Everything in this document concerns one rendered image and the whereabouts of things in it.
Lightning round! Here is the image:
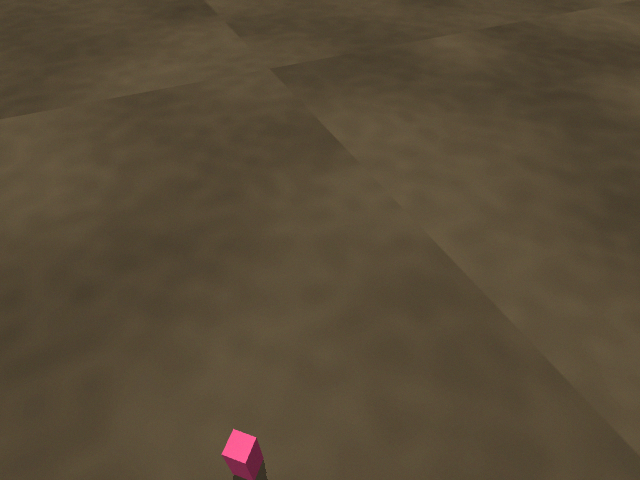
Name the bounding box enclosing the carton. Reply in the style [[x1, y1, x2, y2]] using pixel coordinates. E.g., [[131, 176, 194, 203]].
[[221, 429, 264, 480]]

